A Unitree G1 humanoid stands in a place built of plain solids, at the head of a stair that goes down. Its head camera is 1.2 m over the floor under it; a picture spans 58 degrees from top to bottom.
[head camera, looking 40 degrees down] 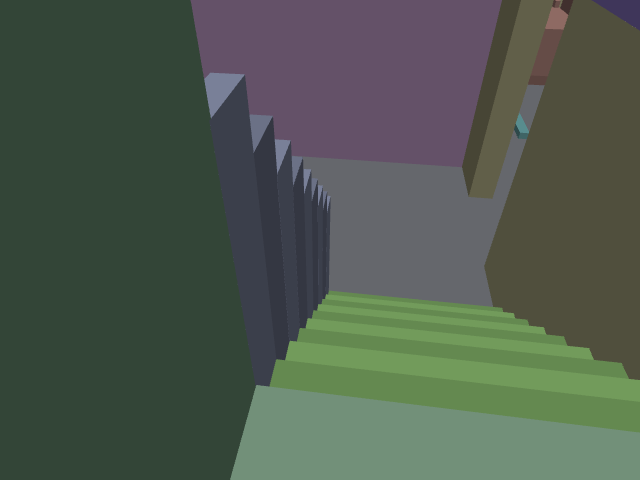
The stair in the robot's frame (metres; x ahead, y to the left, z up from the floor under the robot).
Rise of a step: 0.20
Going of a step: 0.23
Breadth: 1.56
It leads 8 degrees to the right of straight ahead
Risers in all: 10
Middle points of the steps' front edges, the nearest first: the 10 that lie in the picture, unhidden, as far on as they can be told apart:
0.63 -0.58 0.00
0.86 -0.61 -0.19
1.09 -0.64 -0.39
1.32 -0.67 -0.58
1.54 -0.70 -0.78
1.77 -0.73 -0.97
2.00 -0.76 -1.17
2.23 -0.79 -1.36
2.46 -0.83 -1.56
2.68 -0.86 -1.75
